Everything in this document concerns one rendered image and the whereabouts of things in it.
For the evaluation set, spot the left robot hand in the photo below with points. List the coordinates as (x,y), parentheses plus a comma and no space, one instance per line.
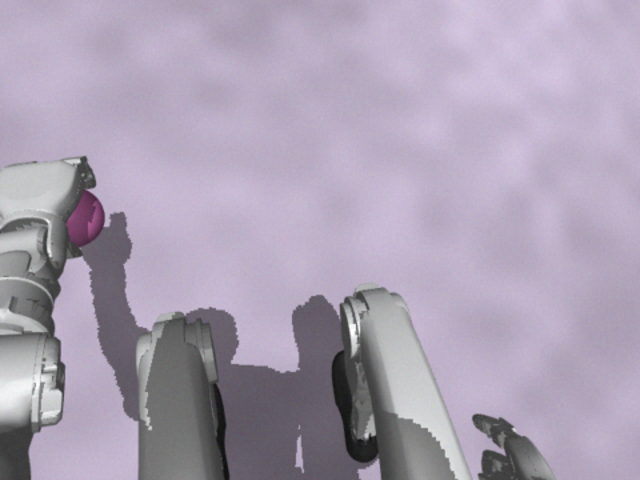
(53,187)

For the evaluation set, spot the right robot hand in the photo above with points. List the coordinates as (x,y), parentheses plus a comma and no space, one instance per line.
(523,461)

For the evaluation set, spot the right robot foot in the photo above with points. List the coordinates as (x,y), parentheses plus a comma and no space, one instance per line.
(360,450)

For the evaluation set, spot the left robot foot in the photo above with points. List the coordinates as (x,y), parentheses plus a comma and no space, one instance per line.
(221,431)

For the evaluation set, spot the ball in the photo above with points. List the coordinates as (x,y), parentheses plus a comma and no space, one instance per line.
(87,220)

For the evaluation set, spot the left robot arm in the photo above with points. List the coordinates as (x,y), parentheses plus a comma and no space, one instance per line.
(33,252)

